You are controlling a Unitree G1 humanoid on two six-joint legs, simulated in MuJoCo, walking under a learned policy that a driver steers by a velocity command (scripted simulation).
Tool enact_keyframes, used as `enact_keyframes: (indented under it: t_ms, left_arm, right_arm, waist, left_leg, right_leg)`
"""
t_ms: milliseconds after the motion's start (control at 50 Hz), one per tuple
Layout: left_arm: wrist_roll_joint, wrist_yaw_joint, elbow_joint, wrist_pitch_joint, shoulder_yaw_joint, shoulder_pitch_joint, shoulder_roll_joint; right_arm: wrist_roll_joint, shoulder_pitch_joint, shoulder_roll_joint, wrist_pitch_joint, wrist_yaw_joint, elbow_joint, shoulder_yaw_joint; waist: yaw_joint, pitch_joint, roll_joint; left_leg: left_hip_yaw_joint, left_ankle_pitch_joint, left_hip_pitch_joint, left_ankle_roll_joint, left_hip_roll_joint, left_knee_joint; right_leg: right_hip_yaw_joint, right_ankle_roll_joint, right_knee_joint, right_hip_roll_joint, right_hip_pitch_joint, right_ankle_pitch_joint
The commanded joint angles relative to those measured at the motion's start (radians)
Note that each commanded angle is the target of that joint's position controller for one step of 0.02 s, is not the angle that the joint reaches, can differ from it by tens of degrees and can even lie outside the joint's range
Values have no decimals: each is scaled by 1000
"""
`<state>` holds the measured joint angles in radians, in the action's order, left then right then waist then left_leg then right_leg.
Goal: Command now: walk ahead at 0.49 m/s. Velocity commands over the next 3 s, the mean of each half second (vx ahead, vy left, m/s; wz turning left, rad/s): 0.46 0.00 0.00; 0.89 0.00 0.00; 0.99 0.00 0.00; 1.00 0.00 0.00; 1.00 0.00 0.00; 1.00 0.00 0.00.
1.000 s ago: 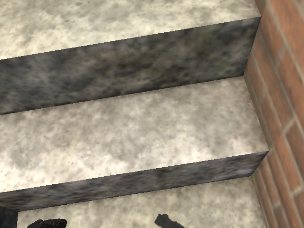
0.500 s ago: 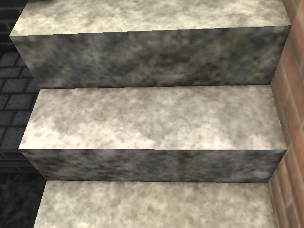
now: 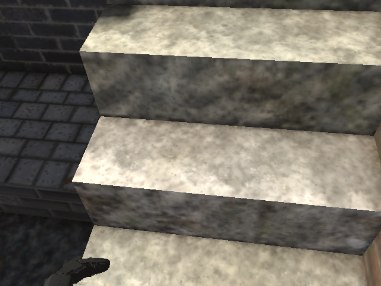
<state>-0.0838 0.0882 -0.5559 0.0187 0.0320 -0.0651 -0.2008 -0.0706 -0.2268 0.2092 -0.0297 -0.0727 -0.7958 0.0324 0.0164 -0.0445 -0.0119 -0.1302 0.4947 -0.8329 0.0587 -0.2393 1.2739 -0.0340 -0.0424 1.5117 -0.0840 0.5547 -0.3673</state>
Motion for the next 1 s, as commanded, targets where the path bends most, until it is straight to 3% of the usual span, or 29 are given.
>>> enact_keyframes:
  t_ms: [20,60,140,160,180,200,220,240,280,300,320,360,380,440,480,520,560,580,600,620,640,660,680,720,760,840,900,960,1000]
  left_arm:
    - [4,27,-56,23,-20,-281,-35]
    - [30,21,-39,38,-35,-256,-80]
    - [83,3,-169,61,-41,-399,-74]
    - [68,-11,-241,67,-40,-447,-22]
    - [47,-27,-272,54,-23,-414,50]
    - [5,-39,-261,32,-7,-316,51]
    - [-16,-41,-215,-3,-4,-154,-32]
    - [-19,-49,-171,-36,-14,-67,-34]
    - [29,-22,-210,-57,-67,-256,-101]
    - [38,14,-182,-62,-125,-243,-260]
    - [47,30,-191,-65,-108,-229,-208]
    - [53,33,-210,-82,-73,-287,-110]
    - [62,35,-227,-86,-67,-298,-90]
    - [68,23,-234,-94,-79,-280,-108]
    - [68,11,-203,-101,-80,-193,-96]
    - [74,-3,-166,-99,-83,-111,-100]
    - [37,-35,-192,-92,-91,-160,-117]
    - [30,-49,-202,-90,-89,-141,-118]
    - [59,-53,-192,-84,-82,-93,-96]
    - [95,-54,-167,-83,-75,-85,-76]
    - [122,-60,-134,-76,-66,-87,-28]
    - [120,-69,-93,-68,-52,-121,26]
    - [101,-77,-106,-59,-42,-192,40]
    - [55,-80,-93,-47,-62,-137,-12]
    - [26,-65,-73,-41,-77,-123,8]
    - [55,-66,-29,-29,-83,-80,-15]
    - [64,-73,-7,-12,-71,-28,8]
    - [69,-89,-23,-13,-43,-70,21]
    - [86,-93,-37,-19,-36,-70,4]
  right_arm:
    - [2,77,24,-32,-20,17,-10]
    - [19,43,61,-46,-40,13,-31]
    - [-10,168,-14,9,-62,69,-27]
    - [-6,152,-59,31,-68,74,-29]
    - [-6,112,-101,38,-62,72,-31]
    - [12,50,-127,41,-34,98,-45]
    - [61,-2,-169,39,-18,181,-57]
    - [49,-32,-108,-4,-4,276,-41]
    - [-16,92,-41,-37,1,270,-33]
    - [-16,137,-7,-15,10,306,-40]
    - [-4,181,30,-4,25,305,-55]
    - [33,293,20,21,46,329,-62]
    - [31,314,-8,31,54,342,-56]
    - [20,241,-68,18,62,333,-36]
    - [34,239,-87,-7,73,346,-18]
    - [77,231,-96,-22,78,345,-9]
    - [104,167,-45,-15,61,317,-36]
    - [93,79,-30,-11,48,290,-52]
    - [79,20,-25,-25,42,251,-55]
    - [38,32,-25,-44,47,226,-47]
    - [4,56,-34,-67,61,212,-40]
    - [-4,46,33,-73,73,204,-50]
    - [2,71,98,-48,68,231,-62]
    - [48,240,144,-31,62,282,-84]
    - [41,225,144,-45,50,256,-79]
    - [27,84,103,-91,29,183,-64]
    - [30,10,100,-98,8,147,-60]
    - [52,217,67,-96,3,206,-34]
    - [54,188,95,-89,0,191,-41]
  waist:
    - [-65,30,-71]
    - [-59,-3,-55]
    - [-119,-12,-15]
    - [-115,-7,5]
    - [-108,10,135]
    - [-43,-42,172]
    - [108,-54,196]
    - [234,109,110]
    - [66,75,-94]
    - [55,-3,27]
    - [23,-6,-18]
    - [-52,53,-107]
    - [-54,65,-107]
    - [-42,19,-1]
    - [-42,15,38]
    - [-47,0,128]
    - [-27,-83,196]
    - [23,-159,220]
    - [64,-178,202]
    - [38,-138,198]
    - [-8,-149,147]
    - [-38,-190,-112]
    - [-48,-242,-263]
    - [-77,-87,-199]
    - [-91,-37,-93]
    - [-46,-85,-2]
    - [-21,-129,-62]
    - [-101,-120,-112]
    - [-66,-112,-274]
  left_leg:
    - [-439,-352,-154,223,220,-322]
    - [-455,-394,-53,181,241,-321]
    - [-263,-230,2,121,159,-243]
    - [-115,-108,30,78,10,-17]
    - [43,-10,119,49,-147,434]
    - [56,135,37,-3,-211,1047]
    - [-23,244,-175,-69,-198,1450]
    - [-135,152,-388,-59,-42,1298]
    - [-107,-50,-656,-36,44,1238]
    - [-181,-101,-635,-41,178,1176]
    - [-164,-169,-600,-53,186,1132]
    - [-126,-238,-407,-47,215,851]
    - [-80,-249,-353,-36,244,773]
    - [70,-320,-229,-13,338,461]
    - [108,-340,4,6,365,77]
    - [137,-222,297,39,319,-327]
    - [193,-63,353,39,230,-546]
    - [220,-93,368,49,213,-635]
    - [247,-267,409,52,202,-839]
    - [230,-360,454,44,207,-1001]
    - [119,-480,630,35,276,-1021]
    - [-152,-955,885,27,473,-956]
    - [-237,-1017,930,125,585,-957]
    - [-174,-635,571,199,567,-1077]
    - [-44,-790,459,214,526,-1020]
    - [20,-989,710,183,483,-950]
    - [-15,-878,871,156,490,-946]
    - [100,-787,594,74,420,-1045]
    - [60,-846,611,125,423,-1070]
  right_leg:
    - [-61,87,287,-38,-66,-105]
    - [-102,83,125,-9,-68,-120]
    - [16,30,-1040,114,-386,285]
    - [65,1,-1300,133,-476,552]
    - [144,-16,-1476,143,-388,795]
    - [213,-37,-1382,137,-366,960]
    - [57,-48,-1155,231,-391,1225]
    - [-28,-61,-1086,353,-332,1127]
    - [-115,-141,-1141,433,-630,764]
    - [-381,-248,-1282,605,-658,248]
    - [-373,-246,-1351,536,-624,4]
    - [-254,-224,-1373,447,-533,115]
    - [-199,-226,-1367,404,-516,142]
    - [-104,-196,-1359,308,-571,146]
    - [-33,-178,-1395,280,-489,258]
    - [34,-165,-1440,282,-425,482]
    - [25,-176,-1301,318,-637,1061]
    - [49,-178,-1160,332,-759,1373]
    - [98,-143,-1023,311,-794,1438]
    - [98,-110,-956,290,-740,1287]
    - [55,-76,-891,279,-533,839]
    - [91,-35,-728,189,-211,122]
    - [37,-12,-578,134,-89,-39]
    - [17,12,-176,91,-99,-18]
    - [-15,34,262,39,-11,-8]
    - [-25,36,282,13,176,-33]
    - [-45,57,135,24,258,-63]
    - [27,54,-409,71,-153,-30]
    - [55,26,-662,58,-292,-11]
